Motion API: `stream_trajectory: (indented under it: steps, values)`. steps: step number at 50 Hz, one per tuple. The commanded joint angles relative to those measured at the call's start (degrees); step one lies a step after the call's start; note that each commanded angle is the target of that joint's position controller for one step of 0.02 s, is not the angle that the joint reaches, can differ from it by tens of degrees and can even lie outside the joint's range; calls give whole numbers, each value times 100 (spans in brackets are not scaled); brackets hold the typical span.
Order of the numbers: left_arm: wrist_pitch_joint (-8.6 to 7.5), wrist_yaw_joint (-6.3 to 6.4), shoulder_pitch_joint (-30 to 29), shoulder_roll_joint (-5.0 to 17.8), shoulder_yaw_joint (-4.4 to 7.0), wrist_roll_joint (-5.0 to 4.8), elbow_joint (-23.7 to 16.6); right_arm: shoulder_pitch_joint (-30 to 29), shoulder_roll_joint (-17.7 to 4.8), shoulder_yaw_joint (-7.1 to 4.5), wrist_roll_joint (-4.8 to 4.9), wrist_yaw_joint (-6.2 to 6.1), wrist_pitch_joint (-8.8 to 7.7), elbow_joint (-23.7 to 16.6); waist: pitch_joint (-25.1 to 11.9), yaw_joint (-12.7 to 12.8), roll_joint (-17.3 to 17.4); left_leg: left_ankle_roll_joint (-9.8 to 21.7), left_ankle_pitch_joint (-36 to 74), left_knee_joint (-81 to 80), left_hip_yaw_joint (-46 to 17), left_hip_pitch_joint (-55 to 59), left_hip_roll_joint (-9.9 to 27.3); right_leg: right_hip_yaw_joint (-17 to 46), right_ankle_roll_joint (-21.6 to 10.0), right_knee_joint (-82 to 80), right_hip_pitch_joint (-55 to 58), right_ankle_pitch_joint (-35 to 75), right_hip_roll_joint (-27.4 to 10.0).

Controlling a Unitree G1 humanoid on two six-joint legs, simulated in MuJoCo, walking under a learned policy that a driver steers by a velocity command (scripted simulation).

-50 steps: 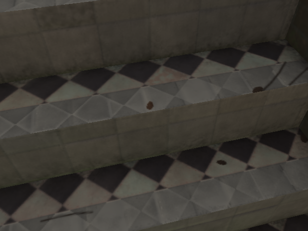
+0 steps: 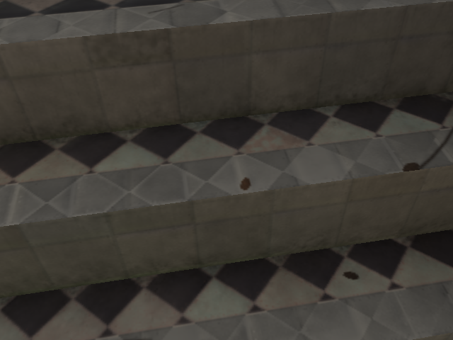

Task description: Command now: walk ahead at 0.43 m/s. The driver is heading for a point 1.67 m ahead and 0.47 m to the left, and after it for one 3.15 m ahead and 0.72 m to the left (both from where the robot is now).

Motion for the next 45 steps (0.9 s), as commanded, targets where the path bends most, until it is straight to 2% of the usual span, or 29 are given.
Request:
stream_trajectory:
  steps: [1,3,5,6,7,8,9,10,11,12,13,14,15,16,18,23,28,32,33,34,35,36,37,38,39,40,42,44,45]
  values:
    - [-70,-5,186,4,-140,11,86,-875,698,452,104,146,-226,-1378,934,-292,-555,274,-322,2234,-853,-3651,195,1885,-959,-1574,1377,2132,-2144]
    - [-75,-35,-1006,86,-255,-100,-94,-1258,386,570,156,201,-97,-1922,1292,-966,-458,346,432,-632,-376,-1892,565,361,-568,-2346,-1120,2054,-1444]
    - [-56,65,-1033,372,-290,-447,-90,-2000,367,764,-80,103,-9,-2332,630,-969,-329,257,842,-3137,1129,1215,852,-316,-680,-3460,-2850,3408,-1150]
    - [-51,128,73,882,-150,-567,79,-2130,274,754,-135,52,37,-2246,-263,-716,-575,183,-334,-3914,2043,2948,264,-235,-987,-3410,-2464,6322,-1134]
    - [-136,81,714,1103,-94,-480,178,-2043,-56,528,-88,35,107,-2016,-724,-544,-727,239,-972,-3942,2210,3617,-156,-208,-1218,-2488,-1485,10789,-1143]
    - [-70,106,648,2014,186,-398,224,-483,-304,342,-264,21,245,-1474,-1225,-1191,-1673,271,-2203,-5048,1750,3180,-85,19,-1445,-1257,619,12868,-1728]
    - [-176,58,1412,1307,119,-361,143,-755,-385,223,-278,35,209,-1380,-1857,-436,-985,820,-1954,-5410,334,4542,416,490,-1203,143,-524,13327,-1533]
    - [-333,-70,1255,1672,173,-362,144,822,-1013,-67,-431,-86,390,-1081,-2791,-1134,-389,896,-2764,-7005,-1040,4710,707,416,-1366,943,271,11683,-1480]
    - [-388,-250,768,1251,117,-246,-113,1561,-1516,-326,-433,-120,602,-387,-2900,-1032,1131,1039,-3344,-8241,-2117,5343,1116,408,-1401,1914,-625,8276,-1023]
    - [-348,-447,-493,909,107,-254,-402,1537,-1851,-474,-515,-165,826,-31,-2232,-917,2076,1274,-3332,-9846,-3516,4316,1483,473,-1063,4850,-1246,3339,-22]
    - [-356,-503,-1799,621,111,-245,-1219,475,-1044,-248,-601,-140,858,-334,-1564,-713,1611,969,-4597,-10046,-4195,3284,1675,1898,-1014,7602,-2673,2197,323]
    - [-294,-524,-2581,-48,-40,-306,-2024,-529,-349,-83,-501,-114,822,-378,-485,-131,848,605,-4946,-9456,-3307,2184,1596,1975,-961,8814,-3842,1488,361]
    - [-235,-526,-2422,-521,-229,-131,-2245,-978,-1,-17,-209,-44,746,-220,462,374,476,235,-4104,-9102,-2052,1145,1426,1611,-888,8837,-4274,1354,290]
    - [-198,-503,-1949,-500,-278,-104,-2159,-866,186,-6,-139,7,656,-28,594,570,188,77,-3350,-9005,-1329,1157,1220,1603,-810,8836,-4420,1627,229]
    - [-174,-457,-1172,-272,-334,-227,-1960,-812,171,-31,-280,44,520,151,537,899,73,232,-2523,-9217,-630,903,1238,1350,-527,8806,-4314,2644,253]
    - [75,-2,-1176,18,-351,-203,-1924,-728,-617,-156,-455,-52,355,-139,445,699,373,766,-2791,-10079,-1128,510,1686,679,213,8462,-4474,2857,57]
    - [153,197,-1347,330,-240,-405,-1902,-314,-1270,-395,-343,-208,228,-640,-289,189,573,876,-3203,-10352,-1857,1767,2081,199,370,6660,-3888,2208,-487]
    - [349,247,-560,438,-134,-499,-1624,-856,-1204,-438,-107,-316,385,-841,-142,585,953,380,-3456,-9755,-574,1160,1468,-605,195,2501,-1142,442,-218]
    - [383,201,56,324,-120,-471,-1283,-911,-928,-365,-20,-329,488,-925,-3,683,548,228,-3457,-8732,0,1029,1209,-889,169,1094,-328,940,-106]
    - [434,109,33,150,-147,-363,-1014,-851,-469,-259,50,-341,545,-1039,426,385,-49,120,-2902,-7149,479,581,922,-707,155,405,-106,1372,-259]
    - [334,30,595,-40,-186,-43,-1003,-1185,111,-109,-28,-255,582,-1362,771,597,-680,-99,-1712,-4030,1017,-35,144,329,-199,-153,-160,1610,-831]
    - [70,-67,186,202,-297,506,-1505,-556,671,-119,103,-144,485,-1511,229,25,-1056,-359,-743,-690,83,-746,-468,838,-81,920,10,3908,-1095]
    - [-57,-141,-527,704,-282,761,-1800,266,799,-125,228,-133,408,-1660,-628,-844,-1370,-478,-106,426,-335,-1057,-357,2364,-554,784,-177,3759,-1896]
    - [49,-135,-863,610,-166,422,-2060,407,99,-151,140,-105,374,-1695,-492,-933,-910,-661,234,-223,-355,-795,106,2217,-717,614,-307,2442,-1829]
    - [112,-45,-480,470,-99,176,-1975,-462,-277,-143,-62,-99,297,-1771,33,-396,-252,-732,461,-1025,28,-521,306,1795,-625,146,-775,1276,-1543]
    - [-11,38,-251,582,-61,-28,-1998,-563,-531,-214,-230,-16,327,-1922,132,-407,11,-787,663,-1522,-31,-285,497,2051,-686,438,-781,423,-1599]
    - [-165,275,-748,678,-49,55,-2344,-89,-835,-374,-120,-45,438,-1877,-245,-781,-284,-883,781,-1707,227,271,516,2315,-889,802,-904,42,-1718]
    - [-288,404,-808,842,1,-3,-2642,96,-1235,-555,-135,-176,574,-1882,-196,-689,-98,-737,952,-2442,212,1263,494,2729,-936,818,-1634,-622,-1730]
    - [-320,363,-1026,865,5,88,-2757,409,-1140,-581,-158,-161,625,-1744,-193,-788,-47,-724,1224,-2905,786,1702,252,2342,-887,1119,-1724,-595,-1562]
